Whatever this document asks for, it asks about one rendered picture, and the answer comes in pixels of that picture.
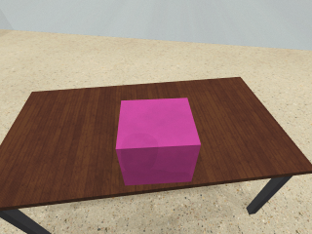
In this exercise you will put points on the carton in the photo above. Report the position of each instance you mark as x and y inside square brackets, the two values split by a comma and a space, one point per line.
[157, 141]

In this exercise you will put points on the table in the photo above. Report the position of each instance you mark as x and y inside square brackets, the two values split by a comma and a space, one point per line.
[62, 146]

